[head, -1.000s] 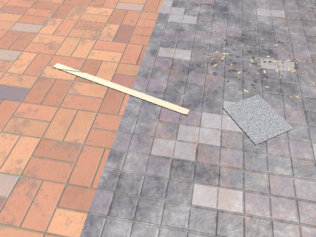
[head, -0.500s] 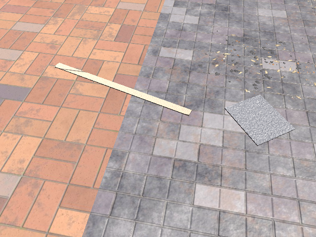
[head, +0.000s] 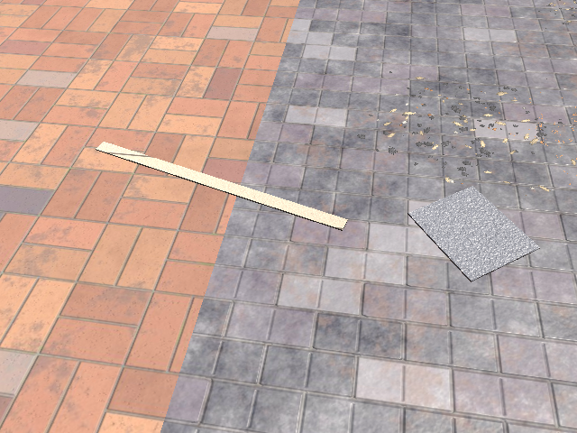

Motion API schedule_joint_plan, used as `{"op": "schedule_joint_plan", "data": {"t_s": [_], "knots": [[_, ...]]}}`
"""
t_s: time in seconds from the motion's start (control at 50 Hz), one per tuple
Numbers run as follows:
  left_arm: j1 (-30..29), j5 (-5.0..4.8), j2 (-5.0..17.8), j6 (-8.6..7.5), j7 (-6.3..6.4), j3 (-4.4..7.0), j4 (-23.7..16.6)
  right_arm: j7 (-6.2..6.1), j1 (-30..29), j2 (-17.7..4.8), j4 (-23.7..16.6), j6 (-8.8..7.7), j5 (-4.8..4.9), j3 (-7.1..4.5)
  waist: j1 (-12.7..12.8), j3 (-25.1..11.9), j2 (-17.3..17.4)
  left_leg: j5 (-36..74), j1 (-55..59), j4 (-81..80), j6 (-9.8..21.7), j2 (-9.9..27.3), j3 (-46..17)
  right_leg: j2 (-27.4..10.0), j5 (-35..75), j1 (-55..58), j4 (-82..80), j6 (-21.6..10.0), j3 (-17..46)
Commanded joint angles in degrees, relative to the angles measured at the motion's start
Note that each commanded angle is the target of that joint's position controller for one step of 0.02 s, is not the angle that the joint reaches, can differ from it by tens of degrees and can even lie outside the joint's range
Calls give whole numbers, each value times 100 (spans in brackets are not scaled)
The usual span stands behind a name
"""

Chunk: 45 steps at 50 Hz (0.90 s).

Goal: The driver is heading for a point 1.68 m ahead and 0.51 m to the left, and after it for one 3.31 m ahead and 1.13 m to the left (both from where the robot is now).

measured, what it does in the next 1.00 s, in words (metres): walks ahead: right foot, then left foot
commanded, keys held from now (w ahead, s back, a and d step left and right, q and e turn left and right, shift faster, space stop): w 0.94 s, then w+q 0.06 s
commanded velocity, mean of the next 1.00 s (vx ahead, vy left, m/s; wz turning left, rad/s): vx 0.45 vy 0.00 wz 0.01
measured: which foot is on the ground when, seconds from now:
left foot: down 0.00-0.08, up 0.10-0.54, down 0.56-1.00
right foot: up 0.00-0.06, down 0.08-0.58, up 0.60-1.00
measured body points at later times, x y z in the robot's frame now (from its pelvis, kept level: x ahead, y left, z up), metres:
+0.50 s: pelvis +0.21 -0.03 -0.01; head +0.24 -0.03 +0.43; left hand +0.10 +0.21 -0.15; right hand +0.44 -0.24 -0.11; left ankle +0.40 +0.10 -0.72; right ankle +0.03 -0.13 -0.74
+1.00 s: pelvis +0.50 -0.01 +0.00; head +0.53 -0.01 +0.45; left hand +0.70 +0.23 -0.10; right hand +0.47 -0.28 -0.14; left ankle +0.40 +0.09 -0.74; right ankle +0.70 -0.17 -0.70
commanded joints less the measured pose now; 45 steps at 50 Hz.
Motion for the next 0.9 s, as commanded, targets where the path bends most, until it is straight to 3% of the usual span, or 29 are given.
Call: {"op": "schedule_joint_plan", "data": {"t_s": [0.02, 0.06, 0.08, 0.1, 0.12, 0.14, 0.16, 0.18, 0.22, 0.28, 0.36, 0.42, 0.48, 0.52, 0.54, 0.56, 0.58, 0.6, 0.62, 0.64, 0.66, 0.68, 0.7, 0.74, 0.76, 0.82, 0.9], "knots": [[-186, -29, 372, -251, -92, 96, -260, 8, -329, -993, -382, -61, 106, -202, 264, 690, 455, -1023, -740, -1203, 813, 1234, -1229, -62, 686, 174, -1210, -49, -204], [703, -15, 410, -206, -91, 183, 137, 32, -298, -926, -431, -23, 93, -173, 587, 410, 265, -912, -1551, -524, 693, 859, -829, 324, 1330, 1699, -1662, 76, -471], [1167, -18, 540, -190, -71, 234, 223, 62, -413, -654, -500, -61, 47, -84, 804, 299, -182, -513, -2039, 466, 480, 560, -467, -97, 1054, 2333, -1984, -50, 198], [1808, 6, 1079, -179, -23, 334, 245, 106, -490, -183, -668, -137, -65, 49, 939, -32, -1615, -809, -2876, 2603, 67, 23, 288, -1433, 175, 2920, -2829, -568, 2276], [2027, 110, 1361, -266, -123, 348, 311, 95, -531, -217, -851, -238, 48, 12, 879, 25, -1898, -1547, -3695, 3900, 88, -245, -147, -2221, -924, 2817, -3517, -1298, 4235], [1394, 108, 1058, -360, -160, 239, 140, 113, -632, -512, -903, -322, 170, -45, 601, 586, -1062, -1134, -4198, 4547, 213, 205, -493, -2241, -1309, 2458, -3555, -1306, 4008], [940, 97, 787, -412, -195, 158, -31, 162, -659, -618, -890, -384, 189, -72, 454, 824, -827, -481, -4290, 4607, 308, 436, -502, -1936, -922, 2223, -3575, -1087, 3285], [644, 104, 733, -420, -234, 116, -154, 171, -635, -628, -836, -419, 114, -103, 330, 798, -660, 0, -4163, 4424, 321, 596, -411, -1667, -202, 2103, -3604, -904, 2676], [665, 132, 513, -360, -236, 33, -183, 220, -754, -678, -837, -414, 14, -171, 289, 728, -677, 581, -3825, 3917, 230, 771, -238, -1255, 1325, 1986, -3617, -663, 1665], [1102, 168, 618, -286, -134, 27, -90, 272, -1112, -413, -973, -331, -28, -134, 369, 651, -601, 1030, -3843, 3415, -31, 740, 58, -1075, 2835, 1999, -3627, -771, 1037], [1208, 165, 790, -229, -14, 43, -166, 293, -2193, -194, -1412, -328, -8, -21, 571, 845, -549, 1808, -3395, 1764, -179, 522, 327, -912, 3021, 1565, -3872, -773, 591], [1491, 96, 819, -216, 11, 74, -88, 360, -2653, -217, -1602, -339, 31, 8, 633, 989, -573, 2060, -3157, 1106, -85, 385, 373, -1066, 3032, 1761, -3939, -809, 503], [1446, 54, 877, -159, 33, 140, -83, 449, -2768, -356, -1746, -391, 42, -26, 431, 911, -587, 1844, -3021, 734, 156, 326, 271, -1316, 3776, 2393, -3596, -722, 420], [1266, 105, 1031, -90, 41, 209, -164, 452, -2212, -625, -1642, -403, 33, -155, 42, 362, -801, 1469, -2146, 791, 344, 43, 416, -1368, 5667, 2718, -2819, -599, 343], [1160, 150, 1040, -28, 37, 218, -206, 420, -1434, -832, -1427, -388, 46, -277, -368, -154, -879, 1361, -1184, 817, 484, -154, 552, -1236, 6537, 2657, -1890, -505, 212], [1071, 189, 968, 1, 21, 179, -293, 364, -428, -1066, -1136, -351, 56, -402, -822, -751, -821, 1442, 333, 849, 679, 33, 347, -1001, 6236, 1905, -615, -340, 102], [1660, 242, 356, -64, -60, 4, -421, 316, 448, -1578, -954, -327, -114, -528, -670, -1751, 283, 747, 2769, 857, 1446, 1528, -1842, -301, 3865, -288, 1601, -60, -39], [1892, 140, 6, -225, -122, -117, -284, 338, 605, -1354, -851, -293, -88, -459, -560, -2511, 1227, -302, 3435, -369, 2022, 2409, -4310, 530, -488, -1415, 3193, 81, 518], [1302, -36, 627, -382, -156, 52, -464, 351, 108, -989, -880, -320, -46, -333, -546, -1566, 849, -683, 2660, -704, 1681, 2153, -3957, 152, -447, -2023, 3732, -87, 937], [712, -156, 848, -460, -145, 105, -679, 340, -460, -780, -1002, -348, -64, -271, -380, -739, 511, -350, 1653, -842, 1455, 1979, -3016, -154, 10, -2152, 3657, -184, 736], [445, -124, 821, -470, -96, 123, -741, 373, -897, -629, -1047, -401, -108, -217, -151, -222, -17, 347, 637, -1056, 1326, 1764, -2285, -441, 499, -1925, 3248, -185, 607], [455, -37, 795, -409, -46, 182, -729, 398, -1115, -459, -1061, -452, -163, -168, 76, -68, -12, 816, 35, -1197, 1188, 1522, -1746, -654, 784, -1543, 2868, -184, 603], [618, 5, 630, -325, -32, 174, -701, 423, -1175, -386, -1023, -460, -189, -146, 235, -3, 119, 949, -357, -1366, 1160, 1377, -1449, -742, 905, -1218, 2696, -163, 613], [703, 33, 416, -195, -9, 161, -711, 427, -1028, -422, -892, -478, -143, -148, 358, 157, 172, 1159, -760, -1613, 1233, 1277, -1076, -821, 959, -1119, 2328, -88, 517], [532, 51, 443, -159, 5, 173, -800, 396, -923, -522, -834, -488, -141, -168, 363, 272, 169, 1234, -840, -1718, 1269, 1267, -948, -865, 1131, -1284, 2089, -25, 481], [-266, 129, 552, -159, 9, 207, -1116, 259, -572, -744, -718, -458, -144, -218, 197, 470, 65, 1437, -621, -1844, 1249, 1226, -715, -914, 2080, -1938, 1029, 158, 420], [-1176, 100, 403, -246, -87, 138, -1375, 166, -150, -846, -606, -396, -75, -228, -96, 510, 66, 1632, -425, -1809, 991, 991, -236, -607, 3229, -1620, -574, 191, 119]]}}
